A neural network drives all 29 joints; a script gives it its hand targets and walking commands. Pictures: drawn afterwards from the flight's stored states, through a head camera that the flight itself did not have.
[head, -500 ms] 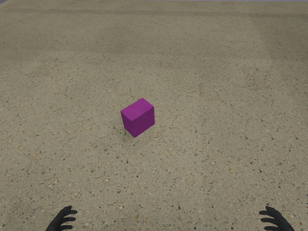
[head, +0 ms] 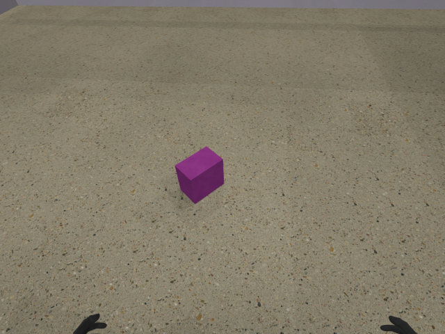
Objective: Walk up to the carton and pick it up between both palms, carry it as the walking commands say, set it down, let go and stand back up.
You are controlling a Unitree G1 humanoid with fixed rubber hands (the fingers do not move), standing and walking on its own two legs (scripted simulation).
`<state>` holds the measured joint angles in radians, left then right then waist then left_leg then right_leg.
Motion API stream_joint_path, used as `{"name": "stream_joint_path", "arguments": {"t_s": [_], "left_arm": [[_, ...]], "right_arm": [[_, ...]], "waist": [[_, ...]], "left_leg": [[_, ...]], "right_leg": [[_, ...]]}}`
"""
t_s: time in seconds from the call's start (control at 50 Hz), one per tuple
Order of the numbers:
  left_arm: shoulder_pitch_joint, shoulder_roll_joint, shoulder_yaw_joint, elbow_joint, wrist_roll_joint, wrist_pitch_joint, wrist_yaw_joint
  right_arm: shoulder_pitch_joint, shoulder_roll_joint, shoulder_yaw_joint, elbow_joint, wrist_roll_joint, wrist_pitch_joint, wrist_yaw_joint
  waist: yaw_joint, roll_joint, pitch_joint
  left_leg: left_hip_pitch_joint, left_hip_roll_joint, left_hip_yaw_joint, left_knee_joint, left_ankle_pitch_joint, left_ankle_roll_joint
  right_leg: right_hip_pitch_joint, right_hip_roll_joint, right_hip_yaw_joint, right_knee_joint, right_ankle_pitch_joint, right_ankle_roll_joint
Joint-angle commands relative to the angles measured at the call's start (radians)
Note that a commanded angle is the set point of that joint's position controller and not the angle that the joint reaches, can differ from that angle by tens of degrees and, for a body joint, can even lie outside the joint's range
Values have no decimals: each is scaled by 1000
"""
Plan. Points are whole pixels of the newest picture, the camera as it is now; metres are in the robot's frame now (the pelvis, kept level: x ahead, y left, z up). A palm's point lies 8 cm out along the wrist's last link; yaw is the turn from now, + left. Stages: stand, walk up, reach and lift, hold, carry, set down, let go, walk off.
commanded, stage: walk up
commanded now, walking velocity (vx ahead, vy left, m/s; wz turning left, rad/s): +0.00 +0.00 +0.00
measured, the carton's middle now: (200, 175) +1.05 +0.20 -0.67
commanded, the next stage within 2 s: none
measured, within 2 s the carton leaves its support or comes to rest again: neither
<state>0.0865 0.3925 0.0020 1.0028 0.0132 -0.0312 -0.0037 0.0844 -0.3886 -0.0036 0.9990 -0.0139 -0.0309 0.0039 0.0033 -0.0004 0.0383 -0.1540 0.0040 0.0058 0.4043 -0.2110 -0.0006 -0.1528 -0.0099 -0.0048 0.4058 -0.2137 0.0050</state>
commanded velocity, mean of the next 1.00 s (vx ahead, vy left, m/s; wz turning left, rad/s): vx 0.00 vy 0.00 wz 0.00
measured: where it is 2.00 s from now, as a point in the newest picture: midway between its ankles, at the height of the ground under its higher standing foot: (212, 272)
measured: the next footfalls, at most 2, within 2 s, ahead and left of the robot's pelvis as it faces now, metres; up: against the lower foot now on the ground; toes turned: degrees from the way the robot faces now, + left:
left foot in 0.38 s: +0.13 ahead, +0.18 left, +0.00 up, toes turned +11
right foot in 0.76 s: +0.32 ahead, -0.04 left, +0.00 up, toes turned +5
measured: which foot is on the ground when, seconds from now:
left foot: down 0.00-0.18, up 0.20-0.36, down 0.38-0.78, up 0.80-1.00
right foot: down 0.00-0.40, up 0.42-0.74, down 0.76-1.00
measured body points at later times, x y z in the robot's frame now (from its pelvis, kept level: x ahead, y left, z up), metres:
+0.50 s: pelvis +0.07 +0.06 -0.02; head +0.06 +0.08 +0.43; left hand +0.11 +0.43 -0.11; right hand +0.21 -0.28 -0.08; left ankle +0.09 +0.18 -0.74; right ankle +0.04 -0.09 -0.69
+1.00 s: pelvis +0.25 +0.07 -0.01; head +0.27 +0.07 +0.44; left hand +0.25 +0.43 -0.08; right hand +0.44 -0.22 -0.10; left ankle +0.30 +0.22 -0.71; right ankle +0.28 -0.05 -0.74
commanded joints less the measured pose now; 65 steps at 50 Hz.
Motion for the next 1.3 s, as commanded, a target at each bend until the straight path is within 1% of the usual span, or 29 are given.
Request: {"name": "stream_joint_path", "arguments": {"t_s": [0.0,0.1,0.12,0.14,0.18,0.2,0.24,0.28,0.36,0.38,0.4,0.42,0.44,0.5,0.64,0.72,0.74,0.76,0.78,0.8,0.88,1.04,1.06,1.08,1.1,1.12,1.14,1.2,1.28], "left_arm": [[-47,170,32,-31,0,-9,5],[-49,172,31,-13,-1,-7,5],[45,288,100,-91,14,-30,-14],[114,303,113,-87,29,-36,-17],[197,333,144,-109,33,-48,-11],[182,322,148,-136,37,-58,-8],[92,314,152,-194,35,-68,-11],[59,321,151,-229,39,-67,-25],[102,266,128,-255,41,-41,-44],[116,226,114,-276,38,-36,-45],[70,166,95,-333,21,-40,-43],[56,252,112,-326,20,-33,-36],[97,290,121,-302,4,-34,-40],[227,279,129,-259,12,-39,-53],[126,227,139,-325,17,-48,-80],[199,226,153,-319,21,-70,-69],[297,251,168,-304,24,-79,-57],[393,351,194,-316,27,-90,-44],[391,391,195,-333,13,-91,-38],[348,352,186,-342,-1,-84,-35],[257,289,163,-380,5,-81,-30],[242,276,127,-433,7,-64,-54],[263,237,109,-438,9,-62,-50],[267,181,91,-460,1,-62,-47],[280,206,95,-463,-3,-57,-35],[276,281,110,-427,-6,-46,-23],[286,290,113,-407,-11,-48,-25],[349,257,115,-356,5,-49,-44],[260,218,122,-369,9,-47,-70]], "right_arm": [[-48,-169,-32,-31,1,-9,-5],[-49,-171,-31,-12,1,-7,-5],[43,-255,-81,-77,-10,-3,29],[-16,-248,-88,-100,-23,1,45],[-108,-175,-86,-176,-21,3,62],[-107,-194,-88,-193,-24,0,65],[-5,-233,-102,-200,-14,-7,85],[38,-228,-114,-204,-12,-11,103],[204,-230,-145,-166,-15,-26,95],[329,-278,-166,-148,-22,-31,78],[391,-411,-185,-176,-24,-43,64],[323,-408,-182,-220,-7,-52,54],[261,-378,-166,-242,12,-56,48],[189,-311,-136,-287,-1,-61,43],[244,-332,-141,-341,-4,-71,49],[265,-295,-124,-361,-3,-63,48],[286,-255,-109,-366,-6,-63,44],[282,-196,-94,-392,7,-65,43],[273,-257,-98,-377,9,-63,30],[254,-298,-105,-353,13,-62,25],[299,-257,-97,-310,-1,-65,46],[291,-229,-126,-324,-2,-71,63],[358,-257,-141,-304,-9,-79,52],[454,-333,-167,-302,-24,-90,35],[466,-424,-184,-335,-9,-95,27],[385,-392,-177,-354,16,-93,22],[335,-353,-165,-366,19,-91,20],[287,-309,-146,-374,-1,-90,21],[307,-328,-152,-384,-8,-96,28]], "waist": [[0,2,-56],[1,2,-53],[16,20,-141],[51,-2,-63],[113,-177,67],[104,-138,107],[34,-74,59],[5,-141,27],[-52,-38,-3],[-108,111,-22],[-158,394,-17],[-117,117,22],[-70,38,42],[-18,120,24],[-38,133,58],[11,53,8],[58,-43,-40],[108,-291,-108],[94,-200,-83],[71,-62,-42],[17,-151,14],[-30,-92,-13],[-62,-1,-44],[-121,204,-79],[-120,243,-77],[-85,55,-43],[-54,43,-13],[-27,150,-2],[-37,174,24]], "left_leg": [[10,113,-99,-85,98,34],[15,115,-99,-97,96,32],[-63,63,-132,-26,-351,92],[-226,66,-146,42,-444,101],[-546,7,-15,358,-202,45],[-611,63,-96,485,-214,36],[-488,109,-130,454,-181,19],[-310,103,-39,322,-197,8],[133,-27,114,148,-139,11],[266,22,-4,72,-272,50],[251,326,-639,-220,-660,210],[121,402,-741,-266,-779,285],[49,376,-649,-237,-674,276],[-65,238,-325,-173,-368,219],[-158,233,-226,-132,-281,227],[-245,190,-154,66,-163,181],[-314,138,-98,277,-49,153],[-532,-3,8,662,-150,74],[-628,-37,-86,798,-306,57],[-613,8,-153,819,-258,52],[-453,69,-38,567,-190,3],[8,-19,104,176,-21,30],[139,-22,60,137,-99,52],[252,209,-297,3,-311,136],[222,433,-722,-151,-441,267],[133,438,-657,-128,-417,313],[77,394,-537,-112,-310,300],[-71,267,-242,-77,-82,237],[-159,252,-153,-65,-46,237]], "right_leg": [[7,-109,95,-84,97,-38],[12,-112,96,-98,94,-36],[111,-86,70,-37,-341,-81],[111,-135,154,-41,-494,-115],[221,-354,392,-235,-599,-235],[180,-431,460,-284,-551,-276],[97,-400,331,-282,-441,-243],[-15,-326,145,-250,-379,-205],[-320,-174,-48,52,-450,-148],[-446,-123,-100,305,-462,-119],[-662,22,-121,671,-447,-60],[-661,-41,111,761,-308,-52],[-615,-75,126,773,-205,-48],[-438,-113,51,588,-143,-10],[-300,-70,-26,300,-50,-18],[-43,-2,-67,154,-48,-54],[109,-16,-10,97,-127,-82],[250,-314,479,-74,-426,-195],[216,-452,697,-149,-450,-270],[156,-431,585,-124,-347,-297],[-46,-272,170,-103,14,-250],[-305,-197,32,58,-219,-197],[-372,-161,-1,222,-189,-170],[-546,-62,-86,576,-202,-98],[-680,10,24,747,-349,-52],[-658,-49,127,802,-267,-42],[-638,-75,123,782,-222,-37],[-483,-100,48,592,-162,-14],[-359,-81,-13,406,-85,-18]]}}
